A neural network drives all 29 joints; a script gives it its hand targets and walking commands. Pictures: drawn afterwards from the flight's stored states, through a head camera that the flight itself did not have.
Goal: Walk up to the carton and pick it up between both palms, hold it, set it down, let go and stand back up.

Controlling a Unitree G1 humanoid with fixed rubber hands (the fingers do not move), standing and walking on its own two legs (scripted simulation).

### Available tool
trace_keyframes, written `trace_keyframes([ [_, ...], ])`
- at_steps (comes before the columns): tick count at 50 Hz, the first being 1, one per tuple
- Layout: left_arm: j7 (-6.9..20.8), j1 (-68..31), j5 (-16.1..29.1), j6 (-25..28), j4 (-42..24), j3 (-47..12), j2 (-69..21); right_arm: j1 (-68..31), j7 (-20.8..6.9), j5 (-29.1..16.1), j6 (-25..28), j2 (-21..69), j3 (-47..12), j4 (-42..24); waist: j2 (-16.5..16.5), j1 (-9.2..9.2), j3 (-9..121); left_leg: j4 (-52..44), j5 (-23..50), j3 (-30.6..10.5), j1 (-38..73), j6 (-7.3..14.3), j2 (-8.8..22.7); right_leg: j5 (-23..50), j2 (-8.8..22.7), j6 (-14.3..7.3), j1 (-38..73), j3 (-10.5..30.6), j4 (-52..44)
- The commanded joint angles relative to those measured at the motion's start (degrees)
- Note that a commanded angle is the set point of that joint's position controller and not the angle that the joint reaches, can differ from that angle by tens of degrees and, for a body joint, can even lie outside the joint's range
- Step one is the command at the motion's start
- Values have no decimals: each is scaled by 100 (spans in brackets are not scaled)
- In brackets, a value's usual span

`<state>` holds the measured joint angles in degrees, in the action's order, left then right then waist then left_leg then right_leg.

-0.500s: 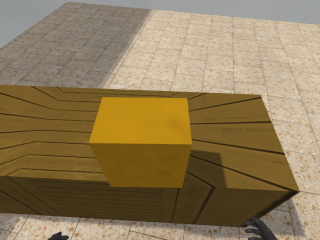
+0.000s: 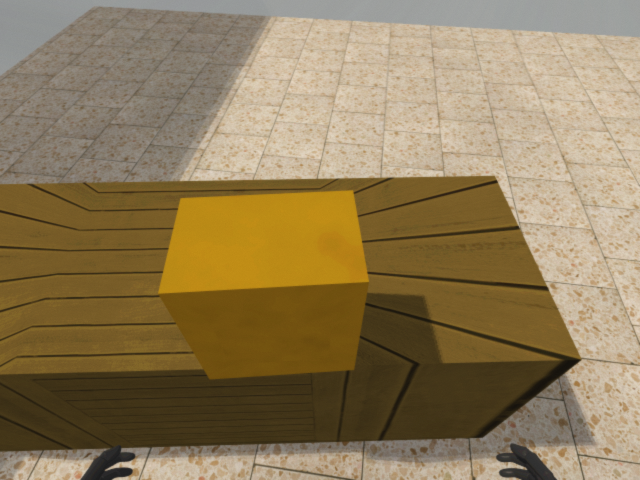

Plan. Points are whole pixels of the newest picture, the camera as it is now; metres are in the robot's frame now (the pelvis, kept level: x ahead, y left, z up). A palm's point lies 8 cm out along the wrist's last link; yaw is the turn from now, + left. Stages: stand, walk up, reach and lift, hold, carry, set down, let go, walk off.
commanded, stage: walk up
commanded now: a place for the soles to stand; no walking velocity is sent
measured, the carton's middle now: (275, 292) +0.41 +0.07 -0.06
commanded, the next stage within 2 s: reach and lift in 0.66 s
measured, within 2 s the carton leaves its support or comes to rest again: neither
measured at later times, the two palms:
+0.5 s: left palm out of the picture +0.14 +0.28 -0.07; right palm out of the picture +0.09 -0.27 -0.09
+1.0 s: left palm (118, 454) +0.18 +0.24 -0.05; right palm (548, 470) +0.15 -0.27 -0.06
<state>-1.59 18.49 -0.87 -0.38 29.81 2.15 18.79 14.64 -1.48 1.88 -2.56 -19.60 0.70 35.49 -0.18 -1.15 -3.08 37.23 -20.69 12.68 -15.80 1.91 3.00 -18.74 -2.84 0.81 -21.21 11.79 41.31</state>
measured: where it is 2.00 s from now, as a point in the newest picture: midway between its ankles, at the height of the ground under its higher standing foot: outside the picture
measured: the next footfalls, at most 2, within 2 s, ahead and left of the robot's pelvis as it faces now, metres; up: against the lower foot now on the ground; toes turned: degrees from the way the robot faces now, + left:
none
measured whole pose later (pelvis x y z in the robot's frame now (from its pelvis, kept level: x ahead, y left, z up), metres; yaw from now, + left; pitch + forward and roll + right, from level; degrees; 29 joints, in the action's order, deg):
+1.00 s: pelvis -0.01 -0.02 +0.01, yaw +4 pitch -5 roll +1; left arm -0.4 2.2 -3.0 -14.3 30.1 3.6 15.1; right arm 8.3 -1.6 1.5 12.2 -13.8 4.7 44.6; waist -1.9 -1.7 -6.2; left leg 31.1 -16.6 5.5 -9.3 -0.1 2.1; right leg -15.6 -0.5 -0.2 -11.8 2.2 32.5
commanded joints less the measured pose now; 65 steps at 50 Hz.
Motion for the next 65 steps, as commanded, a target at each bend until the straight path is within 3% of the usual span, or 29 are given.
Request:
trace_keyframes([
  [1,-19,209,5,84,-431,203,456,-122,59,-54,76,-933,244,-389,491,57,213,-1230,1038,-1270,100,965,1612,103,36,-203,-15,-522,209],
  [2,-3,258,16,104,-420,212,452,-195,47,-69,52,-908,207,-397,471,127,200,-1075,970,-1040,-103,808,1451,312,132,-263,262,-437,-170],
  [3,9,249,14,139,-420,241,545,-210,30,-76,26,-869,172,-423,323,139,226,-767,826,-775,-178,535,1130,894,304,-357,415,-78,-504],
  [4,14,182,6,166,-424,310,798,-215,14,-64,-3,-799,159,-480,-58,101,233,-268,798,-603,-94,242,696,1289,549,-511,247,608,-831],
  [5,6,185,9,172,-400,371,1034,-167,2,-38,-34,-726,154,-527,-417,92,349,164,628,-663,73,21,363,1301,811,-760,38,1351,-1194],
  [6,-9,171,18,163,-358,380,1108,-82,1,-27,-56,-688,161,-534,-564,80,398,248,248,-795,141,-78,173,1224,995,-955,-51,1780,-1410],
  [7,-29,65,4,147,-336,360,1086,25,2,-33,-50,-630,151,-504,-631,14,391,77,-24,-905,158,-90,129,1098,1089,-1022,-72,1876,-1480],
  [8,-44,-86,-16,128,-349,320,1008,140,5,-43,-14,-600,143,-456,-612,-60,388,-215,35,-1004,271,-56,168,1040,1048,-956,-90,1733,-1426],
  [10,-30,-176,-4,108,-342,211,788,209,22,-27,93,-728,200,-377,-338,-70,390,-751,556,-1122,867,88,375,971,667,-581,-459,992,-1186],
  [12,-8,-101,4,103,-298,132,551,217,43,-40,161,-892,240,-328,63,-10,435,-1103,999,-1278,826,390,905,1141,208,-278,-243,50,-434],
  [14,-4,-14,10,92,-272,116,460,77,57,-87,144,-889,213,-368,170,51,354,-1182,1135,-1163,437,614,1171,1040,144,-218,102,-326,-215],
  [15,8,108,34,88,-240,146,484,-5,47,-110,123,-839,204,-339,411,111,504,-1147,1026,-1037,325,604,1115,991,190,-208,342,-339,-299],
  [16,13,44,30,91,-272,170,550,-60,39,-119,93,-801,180,-365,382,114,408,-1056,945,-901,186,505,1010,1164,252,-233,415,-236,-403],
  [19,2,38,31,100,-259,235,732,-15,24,-104,10,-807,200,-376,144,77,338,-766,757,-802,285,304,735,1394,379,-334,198,168,-567],
  [23,-10,-36,17,105,-231,241,789,82,15,-84,-14,-783,217,-354,-109,-7,244,-602,584,-915,564,214,577,1009,505,-470,-256,600,-927],
  [25,-7,-74,10,105,-221,228,756,127,17,-77,8,-790,227,-331,-116,-32,225,-699,537,-974,639,232,597,910,467,-446,-337,572,-944],
  [30,3,18,28,100,-204,210,630,61,32,-85,37,-861,248,-290,97,28,244,-1051,410,-992,395,417,871,1036,247,-305,6,27,-519],
  [33,-3,76,27,106,-211,234,689,9,29,-85,2,-855,242,-300,49,50,198,-916,369,-888,299,373,799,1061,311,-341,35,150,-616],
  [34,-94,-2240,-73,-867,533,30,467,-1790,-248,353,1130,-557,851,845,576,350,-309,-1107,-38,-914,-1281,-335,192,20,70,-643,54,-1513,-291],
  [35,-165,-1975,-227,-1167,293,-41,368,-1172,-370,394,1560,-811,1148,1088,356,23,-76,-870,5,-804,-562,-284,344,364,135,-651,-116,-1475,-212],
  [36,-147,-2040,-188,-1313,-41,4,292,-1087,-348,372,1702,-760,1152,1124,74,61,96,-715,127,-827,-214,-240,333,503,154,-581,-208,-1468,-436],
  [37,-88,-1991,-142,-1422,-266,-41,311,-973,-281,331,1767,-731,1195,1059,-89,-12,316,-578,408,-822,363,-225,312,805,137,-523,-322,-1457,-639],
  [39,-31,-2000,-137,-1544,-615,48,376,-898,-177,255,1776,-621,1135,1055,-241,-78,673,-449,680,-816,952,-234,196,1102,110,-418,-273,-1479,-829],
  [44,23,-1774,-276,-1548,-626,351,467,-615,-80,14,1586,-397,766,805,-229,-37,588,-823,774,-685,940,-219,-150,1353,192,-296,698,-1180,-1190],
  [48,85,-1892,-253,-1314,-445,474,449,-569,22,-82,1558,-92,537,564,-122,-36,213,-1100,697,-678,1012,-225,-313,1161,266,-224,773,-1017,-1595],
  [54,150,-2069,-29,-815,-331,456,472,-564,156,-107,1625,288,415,106,-54,14,40,-1410,716,-673,1226,-199,-341,777,312,-202,728,-967,-1982],
  [65,168,-1839,418,398,38,301,491,-532,228,-279,2164,506,380,97,-118,79,318,-1668,1229,-752,1515,-234,-323,1142,276,-182,1045,-1003,-2225],
])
